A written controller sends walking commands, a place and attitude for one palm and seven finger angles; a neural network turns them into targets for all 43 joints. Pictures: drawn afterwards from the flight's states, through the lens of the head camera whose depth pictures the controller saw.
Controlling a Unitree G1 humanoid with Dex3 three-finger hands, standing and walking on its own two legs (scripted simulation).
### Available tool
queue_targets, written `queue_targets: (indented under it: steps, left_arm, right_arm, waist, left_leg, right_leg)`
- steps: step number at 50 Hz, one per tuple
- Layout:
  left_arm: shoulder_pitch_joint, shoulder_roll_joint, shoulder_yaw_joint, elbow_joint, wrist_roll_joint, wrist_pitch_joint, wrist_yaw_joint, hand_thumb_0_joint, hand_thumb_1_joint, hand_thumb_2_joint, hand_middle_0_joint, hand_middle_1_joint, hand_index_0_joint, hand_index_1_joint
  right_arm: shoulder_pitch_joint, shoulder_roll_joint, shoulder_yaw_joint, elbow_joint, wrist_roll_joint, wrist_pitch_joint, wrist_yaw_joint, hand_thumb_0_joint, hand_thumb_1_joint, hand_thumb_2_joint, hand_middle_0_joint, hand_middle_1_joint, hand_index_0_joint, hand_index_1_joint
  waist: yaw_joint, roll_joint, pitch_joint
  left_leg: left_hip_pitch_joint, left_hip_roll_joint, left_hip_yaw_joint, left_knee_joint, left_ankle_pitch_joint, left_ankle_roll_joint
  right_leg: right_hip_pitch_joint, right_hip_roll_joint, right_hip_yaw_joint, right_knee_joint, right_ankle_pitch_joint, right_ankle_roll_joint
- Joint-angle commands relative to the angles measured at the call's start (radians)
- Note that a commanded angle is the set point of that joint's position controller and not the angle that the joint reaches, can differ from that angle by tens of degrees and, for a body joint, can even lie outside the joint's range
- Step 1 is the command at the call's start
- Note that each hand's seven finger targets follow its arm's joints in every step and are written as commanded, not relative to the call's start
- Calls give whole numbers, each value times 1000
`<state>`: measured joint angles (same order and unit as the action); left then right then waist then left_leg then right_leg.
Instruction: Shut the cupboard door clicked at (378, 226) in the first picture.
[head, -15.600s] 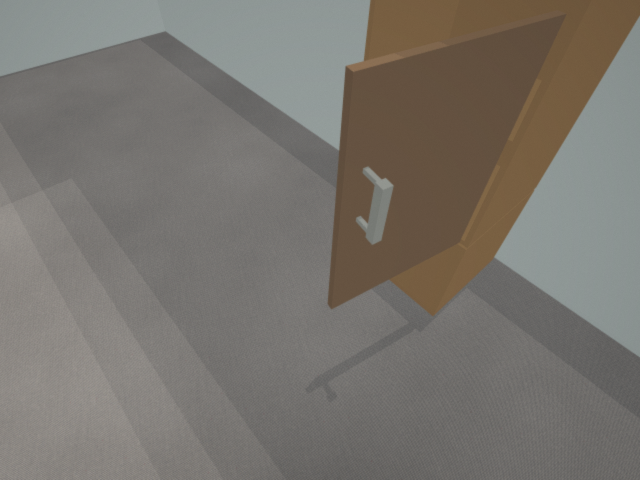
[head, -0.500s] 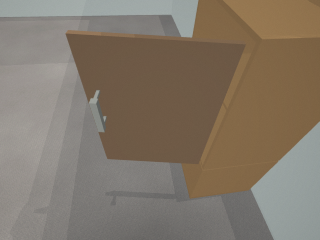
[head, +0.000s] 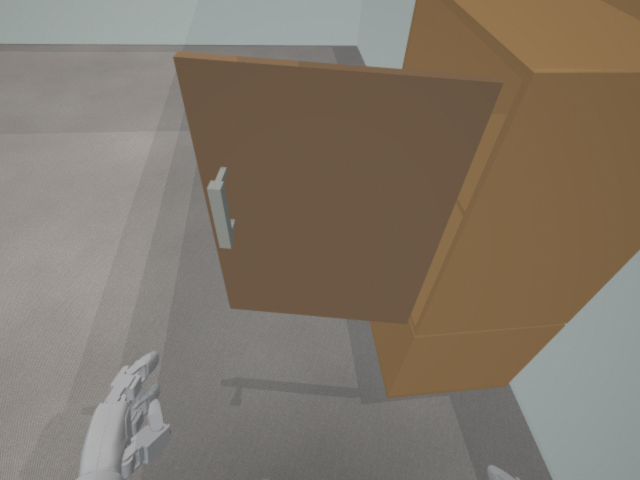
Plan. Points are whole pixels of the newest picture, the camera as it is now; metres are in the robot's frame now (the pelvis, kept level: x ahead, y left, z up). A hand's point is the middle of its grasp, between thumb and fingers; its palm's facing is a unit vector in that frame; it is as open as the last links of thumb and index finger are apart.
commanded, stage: raise the hand and make a fist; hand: left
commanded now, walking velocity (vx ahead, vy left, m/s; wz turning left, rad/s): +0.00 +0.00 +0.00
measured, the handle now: (224, 208) +0.52 +0.19 +0.03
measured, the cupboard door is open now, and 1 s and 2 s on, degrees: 79 79 79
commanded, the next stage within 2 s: bring the fist close to the handle in 1.76 s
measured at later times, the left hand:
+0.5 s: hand (201, 437) +0.18 +0.15 -0.01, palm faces -0.08 -0.99 -0.07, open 5.0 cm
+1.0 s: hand (188, 374) +0.24 +0.18 +0.01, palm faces -0.07 -1.00 -0.02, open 3.2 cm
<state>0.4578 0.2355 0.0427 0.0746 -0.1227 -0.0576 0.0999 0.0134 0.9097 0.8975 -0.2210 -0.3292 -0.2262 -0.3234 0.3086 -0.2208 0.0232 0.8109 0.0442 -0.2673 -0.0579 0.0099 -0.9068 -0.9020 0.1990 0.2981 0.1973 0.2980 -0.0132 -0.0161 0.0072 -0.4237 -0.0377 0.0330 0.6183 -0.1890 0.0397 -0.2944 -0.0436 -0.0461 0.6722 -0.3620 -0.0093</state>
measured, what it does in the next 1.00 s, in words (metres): lowers itself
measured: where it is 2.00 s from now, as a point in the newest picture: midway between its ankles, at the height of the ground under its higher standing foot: outside the picture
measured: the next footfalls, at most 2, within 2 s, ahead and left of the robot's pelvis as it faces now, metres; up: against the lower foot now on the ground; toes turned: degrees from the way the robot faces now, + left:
none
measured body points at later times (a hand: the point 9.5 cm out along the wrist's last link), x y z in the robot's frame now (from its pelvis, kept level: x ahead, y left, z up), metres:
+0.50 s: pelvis -0.02 -0.03 -0.09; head +0.01 -0.02 +0.36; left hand +0.17 +0.20 +0.00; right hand +0.18 -0.25 -0.14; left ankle +0.09 +0.08 -0.72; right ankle +0.00 -0.14 -0.72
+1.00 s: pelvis +0.04 +0.00 -0.06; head +0.08 +0.02 +0.38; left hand +0.24 +0.23 +0.01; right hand +0.22 -0.24 -0.12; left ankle +0.09 +0.08 -0.72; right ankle +0.00 -0.14 -0.72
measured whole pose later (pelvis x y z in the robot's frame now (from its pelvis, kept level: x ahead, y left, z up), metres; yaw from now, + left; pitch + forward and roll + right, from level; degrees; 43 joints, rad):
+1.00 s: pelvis +0.04 +0.00 -0.06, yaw -3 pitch +13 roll -4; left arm 0.50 0.27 0.15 -0.20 -0.30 -0.29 -0.25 0.02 0.90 0.90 -1.09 -1.27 -1.09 -1.27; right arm 0.23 -0.22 -0.01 0.51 0.05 -0.22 -0.06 0.01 -0.91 -0.90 0.20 0.30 0.20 0.30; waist 0.02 0.03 -0.14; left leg -0.90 -0.01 -0.04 1.13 -0.45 0.05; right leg -0.72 0.04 -0.03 1.07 -0.58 0.01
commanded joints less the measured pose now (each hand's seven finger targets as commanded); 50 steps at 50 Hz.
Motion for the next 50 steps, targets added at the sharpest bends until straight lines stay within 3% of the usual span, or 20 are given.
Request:
queue_targets:
  steps: [1, 2, 4, 6, 8, 10, 13, 14, 15, 19, 21, 23, 26, 28, 30, 33, 38, 41, 45, 50]
  left_arm:
    - [68, -8, 77, 113, -55, -250, -97, 0, 900, 900, -347, -460, -347, -460]
    - [126, 12, 135, 164, -84, -337, -163, 0, 900, 900, -365, -480, -365, -480]
    - [111, 53, 173, 192, -127, -490, -319, 0, 900, 900, -402, -520, -402, -520]
    - [135, 129, 236, 169, -147, -545, -438, 0, 900, 900, -438, -560, -438, -560]
    - [93, 172, 260, 0, -181, -515, -473, 0, 900, 900, -475, -600, -475, -600]
    - [0, 200, 277, -187, -220, -486, -449, 0, 900, 900, -512, -640, -512, -640]
    - [-92, 176, 222, -520, -233, -504, -372, 0, 900, 900, -567, -700, -567, -700]
    - [-103, 173, 190, -582, -215, -516, -343, 0, 900, 900, -585, -720, -585, -720]
    - [-167, 163, 152, -627, -200, -531, -321, 0, 900, 900, -603, -740, -603, -740]
    - [-119, 126, 64, -510, -159, -511, -326, 0, 900, 900, -677, -820, -677, -820]
    - [-89, 145, 85, -386, -157, -438, -360, 0, 900, 900, -713, -860, -713, -860]
    - [-40, 174, 139, -290, -158, -338, -395, 0, 900, 900, -750, -900, -750, -900]
    - [24, 195, 223, -289, -208, -211, -414, 0, 900, 900, -805, -960, -805, -960]
    - [39, 205, 290, -359, -245, -194, -385, 0, 900, 900, -842, -1000, -842, -1000]
    - [50, 222, 347, -415, -252, -236, -339, 0, 900, 900, -878, -1040, -878, -1040]
    - [47, 136, 251, -437, -235, -330, -325, 0, 900, 900, -933, -1100, -933, -1100]
    - [38, 87, 135, -360, -209, -379, -404, 0, 900, 900, -1025, -1200, -1025, -1200]
    - [34, 129, 154, -408, -207, -347, -426, 0, 900, 900, -1080, -1260, -1080, -1260]
    - [38, 213, 267, -518, -204, -326, -364, 0, 900, 900, -1153, -1340, -1153, -1340]
    - [29, 124, 205, -495, -196, -310, -309, 0, 900, 900, -1245, -1440, -1245, -1440]
  right_arm:
    - [-151, -149, -65, -209, -17, -107, 28, 0, -900, -900, 200, 300, 200, 300]
    - [-165, -142, -81, -225, -29, -99, 34, 0, -900, -900, 200, 300, 200, 300]
    - [-190, -160, -104, -272, -41, -86, 46, 0, -900, -900, 200, 300, 200, 300]
    - [-206, -164, -112, -357, -23, -73, 64, 0, -900, -900, 200, 300, 200, 300]
    - [-253, -162, -102, -450, -5, -60, 57, 0, -900, -900, 200, 300, 200, 300]
    - [-262, -166, -91, -490, 6, -53, 39, 0, -900, -900, 200, 300, 200, 300]
    - [-214, -144, -75, -504, 5, -75, 17, 0, -900, -900, 200, 300, 200, 300]
    - [-198, -142, -69, -487, 2, -83, 8, 0, -900, -900, 200, 300, 200, 300]
    - [-182, -146, -63, -464, -3, -89, -1, 0, -900, -900, 200, 300, 200, 300]
    - [-148, -157, -57, -406, -1, -102, -29, 0, -900, -900, 200, 300, 200, 300]
    - [-141, -155, -53, -394, 8, -93, -41, 0, -900, -900, 200, 300, 200, 300]
    - [-143, -150, -59, -406, 18, -69, -46, 0, -900, -900, 200, 300, 200, 300]
    - [-171, -126, -58, -458, 27, -36, -46, 0, -900, -900, 200, 300, 200, 300]
    - [-186, -105, -58, -475, 24, -24, -44, 0, -900, -900, 200, 300, 200, 300]
    - [-181, -89, -60, -462, 13, -27, -40, 0, -900, -900, 200, 300, 200, 300]
    - [-141, -87, -66, -432, 1, -41, -22, 0, -900, -900, 200, 300, 200, 300]
    - [-100, -129, -79, -410, 2, -54, -12, 0, -900, -900, 200, 300, 200, 300]
    - [-99, -143, -85, -429, 7, -54, -15, 0, -900, -900, 200, 300, 200, 300]
    - [-103, -131, -86, -445, 0, -26, -15, 0, -900, -900, 200, 300, 200, 300]
    - [-98, -121, -75, -452, 1, 20, -2, 0, -900, -900, 200, 300, 200, 300]
  waist:
    - [-9, -120, 87]
    - [28, -232, 47]
    - [51, -316, -47]
    - [93, -153, -148]
    - [121, 47, -234]
    - [110, 133, -266]
    - [59, 244, -326]
    - [34, 241, -308]
    - [-8, 175, -278]
    - [-55, 130, -174]
    - [-52, 82, -151]
    - [-19, 11, -176]
    - [54, 29, -248]
    - [79, 11, -289]
    - [95, 31, -333]
    - [57, 57, -323]
    - [3, 43, -304]
    - [19, 85, -363]
    - [70, 133, -455]
    - [45, 137, -372]
  left_leg:
    - [-167, 19, -126, 43, -356, -61]
    - [-238, 23, -97, 127, -326, -64]
    - [-366, 19, -58, 264, -282, -62]
    - [-420, 7, -44, 329, -284, -53]
    - [-416, -3, -42, 308, -435, -44]
    - [-401, 7, -83, 293, -549, -41]
    - [-311, 19, -122, 311, -563, -24]
    - [-309, 24, -130, 322, -567, -18]
    - [-346, 31, -143, 348, -573, -8]
    - [-406, 38, -148, 405, -528, 0]
    - [-442, 37, -141, 413, -500, 0]
    - [-466, 42, -125, 406, -457, 1]
    - [-428, 29, -101, 383, -374, -3]
    - [-394, 28, -99, 376, -306, -7]
    - [-366, 35, -103, 388, -210, -8]
    - [-317, 44, -112, 383, -96, -12]
    - [-287, 48, -128, 390, -63, -6]
    - [-220, 48, -134, 361, -41, -4]
    - [-119, 52, -147, 325, 73, -18]
    - [-84, 67, -163, 287, 80, -33]
  right_leg:
    - [-435, 58, -67, -18, -244, -17]
    - [-482, 58, -54, 31, -307, -20]
    - [-507, 44, 10, 110, -373, -25]
    - [-478, 36, 67, 186, -340, -38]
    - [-497, 37, 99, 210, -458, -32]
    - [-551, 56, 99, 245, -496, -34]
    - [-582, 70, 108, 249, -450, -39]
    - [-605, 75, 107, 250, -447, -41]
    - [-637, 85, 105, 264, -453, -36]
    - [-667, 90, 101, 240, -445, -26]
    - [-649, 85, 106, 216, -449, -21]
    - [-602, 74, 125, 178, -470, -11]
    - [-477, 53, 154, 132, -466, -10]
    - [-414, 49, 153, 125, -393, -5]
    - [-381, 54, 135, 168, -226, -3]
    - [-421, 69, 68, 252, 36, -3]
    - [-498, 80, 25, 290, 82, -3]
    - [-480, 84, 9, 285, 71, -15]
    - [-423, 95, -11, 301, 134, -30]
    - [-442, 103, -30, 278, 117, -29]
